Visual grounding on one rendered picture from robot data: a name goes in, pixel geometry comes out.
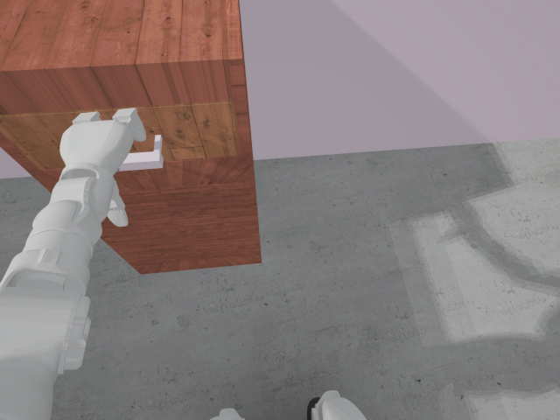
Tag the right robot shin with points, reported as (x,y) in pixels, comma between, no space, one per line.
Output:
(329,394)

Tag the drawer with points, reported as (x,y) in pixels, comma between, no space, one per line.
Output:
(189,130)

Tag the robot shin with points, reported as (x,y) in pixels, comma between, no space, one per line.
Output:
(329,394)
(228,412)

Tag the robot left forearm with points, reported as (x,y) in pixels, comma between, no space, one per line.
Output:
(59,248)

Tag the left robot hand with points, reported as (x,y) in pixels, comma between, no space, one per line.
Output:
(104,143)

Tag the cabinet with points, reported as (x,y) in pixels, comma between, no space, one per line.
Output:
(59,55)

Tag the left robot shin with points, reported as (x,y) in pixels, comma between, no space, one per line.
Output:
(228,412)

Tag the left robot upper arm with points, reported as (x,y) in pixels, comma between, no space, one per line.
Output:
(42,334)

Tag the handle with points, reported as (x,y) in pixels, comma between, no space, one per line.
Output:
(144,160)

